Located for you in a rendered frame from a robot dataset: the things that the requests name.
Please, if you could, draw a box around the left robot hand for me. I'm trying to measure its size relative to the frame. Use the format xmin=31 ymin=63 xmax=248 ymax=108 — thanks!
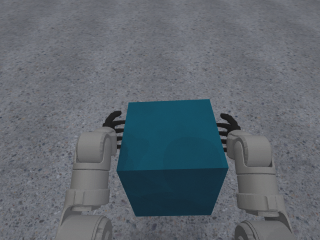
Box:
xmin=102 ymin=110 xmax=126 ymax=149

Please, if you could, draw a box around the carton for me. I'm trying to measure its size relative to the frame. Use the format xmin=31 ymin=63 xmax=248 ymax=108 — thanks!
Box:
xmin=116 ymin=99 xmax=229 ymax=217

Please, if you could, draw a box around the right robot hand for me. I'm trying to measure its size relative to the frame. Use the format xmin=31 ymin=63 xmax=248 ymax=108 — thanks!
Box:
xmin=216 ymin=113 xmax=241 ymax=152

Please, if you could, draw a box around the right robot upper arm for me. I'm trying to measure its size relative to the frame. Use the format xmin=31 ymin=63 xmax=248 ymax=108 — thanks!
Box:
xmin=234 ymin=220 xmax=295 ymax=240

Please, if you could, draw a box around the left robot upper arm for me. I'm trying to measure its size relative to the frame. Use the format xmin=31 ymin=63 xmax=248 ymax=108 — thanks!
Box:
xmin=56 ymin=214 xmax=113 ymax=240

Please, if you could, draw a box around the right robot forearm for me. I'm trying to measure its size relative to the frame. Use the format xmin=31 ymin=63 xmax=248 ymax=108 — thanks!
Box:
xmin=226 ymin=129 xmax=296 ymax=240

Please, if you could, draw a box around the left robot forearm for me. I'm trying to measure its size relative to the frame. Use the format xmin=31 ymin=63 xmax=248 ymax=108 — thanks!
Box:
xmin=54 ymin=126 xmax=117 ymax=240

